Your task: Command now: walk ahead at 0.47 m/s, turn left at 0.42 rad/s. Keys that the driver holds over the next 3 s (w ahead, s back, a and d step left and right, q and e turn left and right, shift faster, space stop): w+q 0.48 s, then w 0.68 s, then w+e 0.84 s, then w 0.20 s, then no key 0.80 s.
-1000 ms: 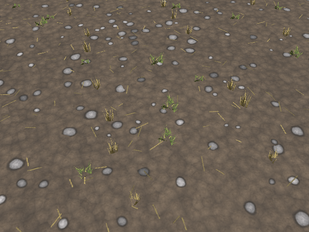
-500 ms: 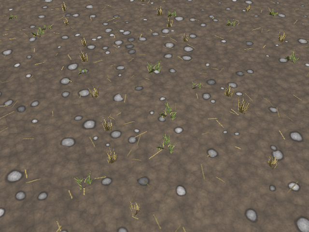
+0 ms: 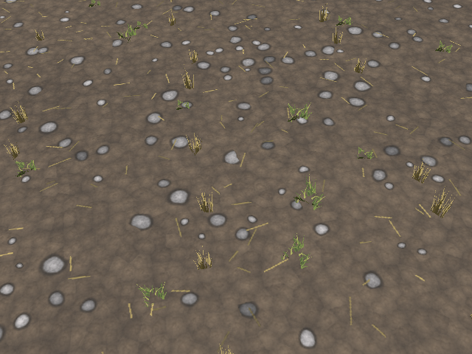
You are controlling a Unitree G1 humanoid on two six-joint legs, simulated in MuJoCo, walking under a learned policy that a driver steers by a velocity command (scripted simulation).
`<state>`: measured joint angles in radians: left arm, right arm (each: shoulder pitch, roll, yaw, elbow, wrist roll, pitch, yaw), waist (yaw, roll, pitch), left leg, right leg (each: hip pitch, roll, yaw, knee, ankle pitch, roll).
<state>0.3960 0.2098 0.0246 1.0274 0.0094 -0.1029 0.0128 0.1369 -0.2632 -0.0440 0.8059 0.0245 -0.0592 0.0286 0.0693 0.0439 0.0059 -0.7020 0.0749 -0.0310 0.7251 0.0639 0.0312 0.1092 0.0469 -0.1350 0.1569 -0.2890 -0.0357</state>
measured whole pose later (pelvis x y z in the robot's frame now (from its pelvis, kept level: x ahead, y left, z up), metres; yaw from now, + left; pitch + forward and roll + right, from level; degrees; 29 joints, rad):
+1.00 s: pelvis +0.57 +0.09 +0.01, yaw +22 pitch +2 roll -2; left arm 0.39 0.27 0.04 0.84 -0.02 -0.09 -0.01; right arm 0.11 -0.27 -0.04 0.69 0.01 -0.07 0.02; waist 0.09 0.04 0.02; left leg -0.64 0.09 -0.05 0.65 -0.01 0.00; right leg -0.05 0.05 -0.02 0.24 -0.23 -0.04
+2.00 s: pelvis +1.09 +0.25 +0.01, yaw -3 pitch +2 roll +0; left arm 0.33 0.28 0.06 0.69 -0.02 -0.04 0.00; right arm 0.07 -0.30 -0.05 0.71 -0.01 -0.09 0.01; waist 0.05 0.03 0.04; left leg -0.66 0.09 -0.10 0.71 -0.03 -0.07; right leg -0.17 0.11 0.11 0.36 -0.22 -0.08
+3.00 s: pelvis +1.38 +0.25 -0.01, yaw -9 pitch -1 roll +0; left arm 0.12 0.22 0.05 0.79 0.01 0.00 0.00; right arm 0.19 -0.26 -0.02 0.96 -0.01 0.02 -0.02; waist -0.02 0.00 0.03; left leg -0.09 0.01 0.00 0.50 -0.39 -0.02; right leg -0.32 0.03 0.01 0.55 -0.22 -0.03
